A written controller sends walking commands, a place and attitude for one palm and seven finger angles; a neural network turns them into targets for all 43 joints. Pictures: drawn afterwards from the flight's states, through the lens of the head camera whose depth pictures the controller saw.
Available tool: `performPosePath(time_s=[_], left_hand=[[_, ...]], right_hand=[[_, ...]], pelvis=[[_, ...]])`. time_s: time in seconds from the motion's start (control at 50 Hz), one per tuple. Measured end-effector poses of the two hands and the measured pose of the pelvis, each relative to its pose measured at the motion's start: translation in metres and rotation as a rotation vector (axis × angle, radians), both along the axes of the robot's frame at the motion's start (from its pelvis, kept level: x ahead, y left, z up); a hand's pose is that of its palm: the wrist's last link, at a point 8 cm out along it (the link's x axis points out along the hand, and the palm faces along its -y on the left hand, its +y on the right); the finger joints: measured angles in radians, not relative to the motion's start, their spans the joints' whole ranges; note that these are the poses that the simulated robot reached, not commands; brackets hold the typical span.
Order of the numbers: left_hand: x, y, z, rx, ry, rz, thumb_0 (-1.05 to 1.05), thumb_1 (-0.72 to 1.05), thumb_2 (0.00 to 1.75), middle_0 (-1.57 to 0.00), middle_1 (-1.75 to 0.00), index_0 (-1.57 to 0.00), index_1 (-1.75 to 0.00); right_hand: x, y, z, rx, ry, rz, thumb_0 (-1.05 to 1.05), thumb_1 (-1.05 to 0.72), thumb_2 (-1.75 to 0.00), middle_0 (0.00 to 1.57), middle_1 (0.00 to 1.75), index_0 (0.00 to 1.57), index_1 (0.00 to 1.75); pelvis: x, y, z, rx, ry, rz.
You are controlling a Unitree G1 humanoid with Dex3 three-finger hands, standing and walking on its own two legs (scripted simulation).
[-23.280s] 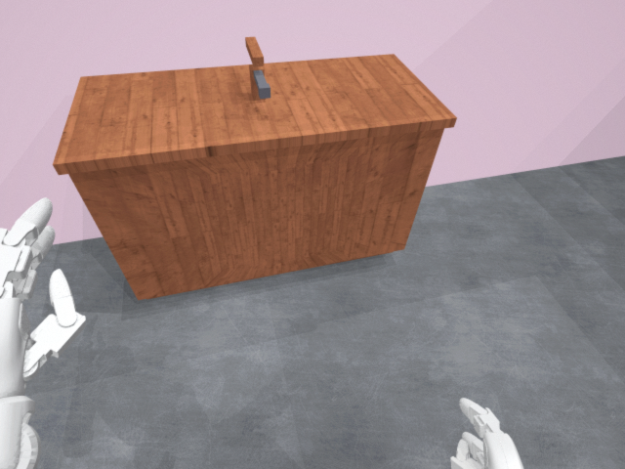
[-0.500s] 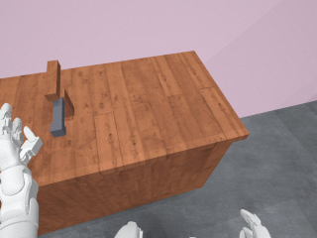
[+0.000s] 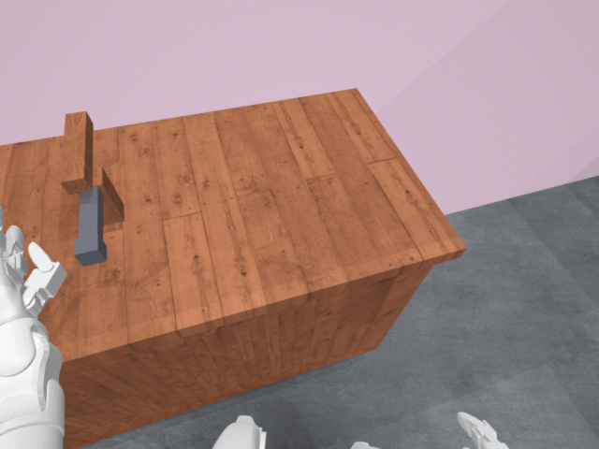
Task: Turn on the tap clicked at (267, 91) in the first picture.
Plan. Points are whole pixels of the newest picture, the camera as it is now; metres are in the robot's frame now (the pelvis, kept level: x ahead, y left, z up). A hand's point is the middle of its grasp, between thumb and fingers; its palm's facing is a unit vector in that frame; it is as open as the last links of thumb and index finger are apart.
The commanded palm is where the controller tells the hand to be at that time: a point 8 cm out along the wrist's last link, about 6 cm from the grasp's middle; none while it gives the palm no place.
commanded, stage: reach beside the lever's end, fingers flat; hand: left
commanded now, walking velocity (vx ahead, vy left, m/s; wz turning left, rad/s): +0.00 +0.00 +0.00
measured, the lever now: (90, 250) +0.34 +0.29 +0.06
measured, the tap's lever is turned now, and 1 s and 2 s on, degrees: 0 8 35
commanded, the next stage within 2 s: push the lever round in 0.02 s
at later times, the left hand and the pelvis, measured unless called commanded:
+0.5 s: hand (80, 263) +0.32 +0.30 +0.06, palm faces +0.55 -0.83 -0.09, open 7.8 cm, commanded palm +0.28 +0.32 +0.06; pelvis +0.00 -0.01 +0.00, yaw +1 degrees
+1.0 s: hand (94, 261) +0.33 +0.28 +0.06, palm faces +0.57 -0.82 -0.06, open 7.9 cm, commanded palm +0.29 +0.30 +0.06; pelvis +0.00 -0.01 +0.00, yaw +1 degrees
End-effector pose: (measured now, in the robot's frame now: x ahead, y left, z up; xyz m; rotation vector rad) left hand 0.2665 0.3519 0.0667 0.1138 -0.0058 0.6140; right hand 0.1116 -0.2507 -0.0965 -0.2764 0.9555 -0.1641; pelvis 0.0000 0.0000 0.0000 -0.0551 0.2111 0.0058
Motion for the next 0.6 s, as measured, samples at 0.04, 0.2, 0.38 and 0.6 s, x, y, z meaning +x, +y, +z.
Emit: performPosePath(time_s=[0.04,0.2,0.38,0.6], left_hand=[[-0.004,0.0,0.002,0.008,-0.014,0.0,0.02,0.9,0.9,-0.16,-0.15,-0.16,-0.15],[-0.002,-0.004,-0.004,-0.019,0.002,-0.014,0.02,0.9,0.9,-0.15,-0.15,-0.15,-0.15],[0.01,-0.016,0.0,-0.014,-0.007,-0.037,0.02,0.9,0.9,-0.15,-0.15,-0.15,-0.15],[0.008,-0.026,-0.001,-0.013,-0.008,-0.022,0.02,0.91,0.9,-0.15,-0.15,-0.16,-0.15]], right_hand=[[0.004,0.0,-0.001,0.001,-0.007,0.008,0.01,-0.9,-0.9,0.2,0.3,0.2,0.3],[0.019,0.001,-0.001,-0.006,-0.039,0.038,0.01,-0.9,-0.9,0.2,0.3,0.2,0.3],[0.022,-0.001,0.001,0.004,-0.057,0.038,0.01,-0.9,-0.9,0.2,0.3,0.2,0.3],[0.008,-0.006,-0.003,0.012,-0.016,0.017,0.01,-0.9,-0.9,0.2,0.3,0.2,0.3]], pelvis=[[0.0,-0.001,-0.001,-0.001,-0.002,0.004],[-0.004,-0.004,-0.003,0.0,-0.003,0.016],[-0.004,-0.007,-0.003,0.002,-0.001,0.013],[-0.001,-0.008,-0.001,0.006,-0.004,0.009]])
